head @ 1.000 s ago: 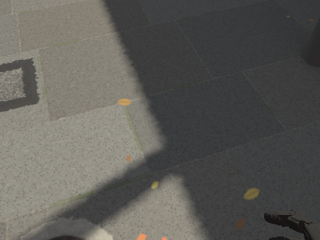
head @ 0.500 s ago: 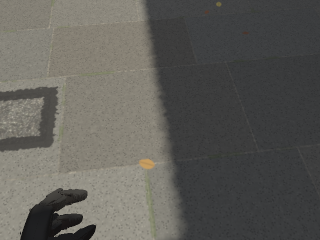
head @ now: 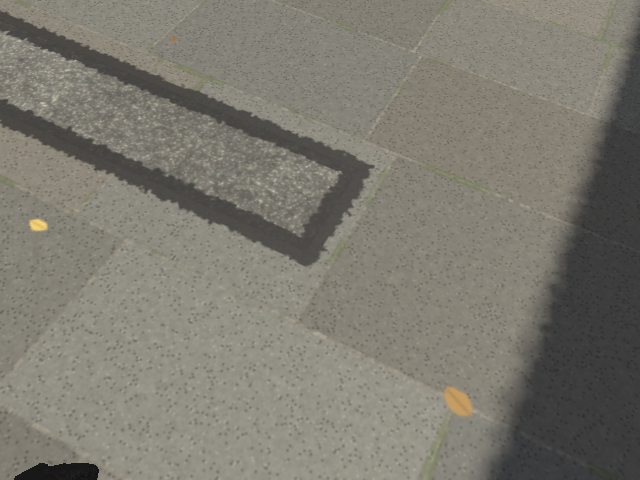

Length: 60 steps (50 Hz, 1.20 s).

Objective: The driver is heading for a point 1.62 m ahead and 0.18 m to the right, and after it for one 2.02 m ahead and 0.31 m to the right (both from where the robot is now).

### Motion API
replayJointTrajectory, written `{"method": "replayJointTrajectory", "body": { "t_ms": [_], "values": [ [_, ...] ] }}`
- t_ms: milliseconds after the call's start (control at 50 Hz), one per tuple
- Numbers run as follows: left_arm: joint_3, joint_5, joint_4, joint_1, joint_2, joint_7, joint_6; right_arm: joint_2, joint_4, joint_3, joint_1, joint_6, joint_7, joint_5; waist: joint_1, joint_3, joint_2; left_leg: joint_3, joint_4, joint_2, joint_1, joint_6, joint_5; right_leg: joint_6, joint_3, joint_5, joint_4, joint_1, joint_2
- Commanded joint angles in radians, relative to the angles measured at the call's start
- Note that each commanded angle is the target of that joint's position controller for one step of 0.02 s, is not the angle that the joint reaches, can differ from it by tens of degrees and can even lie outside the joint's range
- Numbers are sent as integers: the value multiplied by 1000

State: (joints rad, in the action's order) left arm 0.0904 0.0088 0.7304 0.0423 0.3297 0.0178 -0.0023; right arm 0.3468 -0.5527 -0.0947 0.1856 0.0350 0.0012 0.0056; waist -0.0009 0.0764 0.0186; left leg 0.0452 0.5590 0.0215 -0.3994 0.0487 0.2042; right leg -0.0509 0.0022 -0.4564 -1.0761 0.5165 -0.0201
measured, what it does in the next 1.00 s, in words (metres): steps on the spot: right foot, then left foot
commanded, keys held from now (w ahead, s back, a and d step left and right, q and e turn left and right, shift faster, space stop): q+shift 0.22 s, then shift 0.12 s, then e+shift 0.66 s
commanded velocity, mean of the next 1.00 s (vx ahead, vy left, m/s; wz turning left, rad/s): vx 0.01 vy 0.00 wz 0.01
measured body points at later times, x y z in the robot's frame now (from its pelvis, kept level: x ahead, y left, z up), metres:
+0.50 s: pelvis +0.04 -0.03 +0.01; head +0.07 -0.04 +0.45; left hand +0.06 +0.27 -0.10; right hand +0.30 -0.23 -0.08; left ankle -0.02 +0.10 -0.70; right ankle +0.10 -0.14 -0.73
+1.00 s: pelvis +0.04 -0.06 -0.01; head +0.10 -0.09 +0.43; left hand +0.24 +0.21 -0.08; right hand +0.18 -0.37 -0.11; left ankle -0.02 +0.09 -0.68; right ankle +0.05 -0.16 -0.73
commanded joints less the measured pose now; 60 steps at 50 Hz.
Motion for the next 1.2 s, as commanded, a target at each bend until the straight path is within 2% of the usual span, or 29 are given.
{"method": "replayJointTrajectory", "body": {
  "t_ms": [20, 100, 200, 240, 260, 280, 300, 320, 340, 400, 440, 500, 560, 580, 600, 620, 640, 680, 800, 900, 920, 940, 960, 980, 1000, 1020, 1040, 1080, 1200],
  "values": [
    [24, 4, -71, -10, 96, 6, -17, 158, 94, -48, -59, -11, 29, 6, 26, -219, -134, 323, -178, -205, 236, 185, -349, -4, 86, 82, 20, 110, 20],
    [4, -12, -62, -19, 42, -9, -19, 172, 93, -59, -47, 2, 41, 10, 11, -243, -135, 367, -148, -163, 214, 168, -281, -21, 104, 129, 267, 8, 80],
    [18, -20, -56, 11, 73, -31, -20, 168, 101, -61, -67, 15, 30, 16, 1, -221, -202, 494, -136, -130, 157, 141, -148, 1, 124, 145, 464, -127, 98],
    [29, -16, -32, 83, 85, -32, -26, 143, 107, -51, -101, 18, 31, 24, 40, -212, -196, 479, -74, -84, 106, 94, -91, 28, 105, 281, 662, -266, 65],
    [42, 0, -30, 108, 133, -27, -24, 93, 101, -35, -54, 17, 31, 16, 19, -243, -101, 404, 53, -22, 31, 46, 102, 78, 209, 319, 720, -382, -83],
    [54, 21, -41, 63, 211, -20, -11, 48, 110, -20, 3, 13, 29, 12, -52, -193, 203, 186, 265, 153, -163, -14, 397, 221, 470, 438, 790, -420, -281],
    [47, 40, -60, 51, 170, -18, -18, 136, 101, -43, 15, -4, 26, -4, -41, -172, 243, 157, 516, 96, -209, -61, 427, 338, 620, 424, 819, -348, -387],
    [29, 27, -83, 3, 115, -10, -19, 184, 73, -58, 20, -5, 24, 1, -48, -145, 161, 158, 612, 62, -200, -75, 355, 330, 519, 388, 800, -311, -344],
    [20, 10, -88, -32, 81, -4, -14, 175, 47, -58, 19, 1, 25, 2, -50, -114, 106, 141, 647, 51, -189, -91, 295, 282, 404, 352, 783, -287, -267],
    [-7, -7, -60, 15, 45, -1, -9, 37, 41, -6, -13, 1, 26, -11, -21, -108, 62, 139, 575, 61, -133, -116, 247, 256, 303, 431, 763, -293, -173],
    [-17, -10, -48, 10, 25, -14, -3, -39, 43, 29, -31, -11, 19, -29, -25, -133, 126, 42, 276, 2, -8, -130, 267, 225, 239, 440, 753, -303, -112],
    [30, -31, -44, 105, 156, -19, 21, 23, 32, 3, -62, -23, 23, -2, 23, -120, 206, -19, -4, 56, 80, -136, 209, 241, 325, 520, 707, -348, -116],
    [33, -58, -60, 106, 143, -13, 14, 77, 0, -20, 27, -27, 34, 5, -16, -176, 151, 31, -216, -4, 323, -59, -16, 176, 376, 487, 654, -243, -97],
    [20, -53, -79, 95, 88, -13, 4, 134, -5, -33, 68, -23, 43, -17, -20, -214, 7, 132, -172, -157, 436, 11, -163, 115, 289, 345, 537, -101, -44],
    [11, -54, -104, 84, 55, -14, -6, 177, -31, -50, 64, -13, 37, -42, -8, -186, -275, 280, -193, -311, 399, 131, -316, 55, 101, 54, 405, 49, 69],
    [29, -44, -85, 107, 110, -14, -7, 110, 0, -35, 18, -20, 35, -56, -24, -187, -250, 323, -207, -402, 389, 209, -436, 11, 70, -143, 184, 82, 40],
    [46, -46, -73, 122, 134, -15, 1, 63, 9, -20, -6, -28, 39, -53, -16, -174, -197, 286, -208, -398, 374, 214, -498, -8, 70, -146, 25, 112, 22],
    [46, -43, -62, 156, 98, -9, 35, 33, 10, -12, -92, -40, 45, -19, 23, -128, -161, 153, -194, -327, 358, 157, -491, -40, 67, -47, -57, 155, -17],
    [12, -41, -156, 58, 28, -42, 58, 83, -31, -36, -57, -32, 45, -14, -30, -124, -179, -22, -195, -309, 343, 149, -433, -45, -31, 93, 185, 59, -48],
    [39, -40, -177, 119, 77, -58, 85, 123, -46, -56, -80, -51, 14, 26, 21, -140, -183, -111, -67, -340, 288, 75, -413, 39, -117, 180, 456, -165, 3],
    [55, -38, -160, 181, 97, -48, 87, 102, -59, -53, -63, -56, 8, 30, 50, -163, -142, -168, 54, -305, 228, 27, -406, 73, -114, 254, 549, -298, 38],
    [88, -36, -150, 269, 183, -29, 83, 73, -67, -47, -16, -63, 2, 17, 82, -200, 27, -229, 291, -222, 40, -59, -221, 141, 44, 598, 630, -526, -18],
    [112, -16, -182, 265, 336, -18, 67, -7, 19, -15, -65, -70, 2, -35, 46, -233, 360, -188, 610, -35, -331, -152, 486, 366, 545, 942, 652, -690, -303],
    [90, 10, -192, 280, 270, -34, 33, 40, 18, -22, -144, -70, 11, -34, 119, -330, 203, 27, 742, -21, -353, -142, 528, 452, 603, 827, 703, -647, -358],
    [74, 4, -184, 241, 234, -33, 11, 64, 23, -26, -170, -68, 16, -10, 93, -263, 136, 56, 746, -37, -358, -117, 452, 414, 517, 711, 723, -585, -318],
    [67, -20, -178, 191, 205, -24, 6, 70, 11, -30, -158, -67, 23, -10, 56, -200, 75, 61, 682, -57, -356, -102, 362, 353, 451, 589, 731, -524, -254],
    [55, -39, -190, 129, 176, -13, 14, 85, 4, -35, -151, -64, 33, -22, 29, -162, 59, 65, 614, -65, -346, -99, 283, 311, 417, 530, 737, -470, -217],
    [45, -29, -217, 64, 167, 7, 30, 80, -16, -37, -118, -59, 31, -25, -9, -164, 84, 55, 566, -30, -241, -108, 180, 285, 370, 551, 739, -364, -160],
    [54, -32, -217, 82, 187, 27, 45, 30, -36, -12, -128, -61, 21, -14, 4, -173, 99, 82, 298, 43, -170, -138, 88, 257, 435, 410, 708, -330, -98]
  ]
}}
Velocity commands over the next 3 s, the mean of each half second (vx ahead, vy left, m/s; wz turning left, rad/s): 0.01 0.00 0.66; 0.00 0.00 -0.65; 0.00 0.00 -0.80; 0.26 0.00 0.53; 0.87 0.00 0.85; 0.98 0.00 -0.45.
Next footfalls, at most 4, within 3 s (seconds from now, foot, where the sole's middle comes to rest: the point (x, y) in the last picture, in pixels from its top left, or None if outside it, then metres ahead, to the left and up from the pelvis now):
0.26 right None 0.13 -0.13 -0.77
0.56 left None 0.02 0.10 -0.77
0.94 right None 0.09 -0.16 -0.77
1.40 left None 0.21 0.01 -0.77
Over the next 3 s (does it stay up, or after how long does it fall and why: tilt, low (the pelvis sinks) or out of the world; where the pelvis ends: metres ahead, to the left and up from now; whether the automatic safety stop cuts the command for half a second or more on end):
stays up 1.03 0.14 0.00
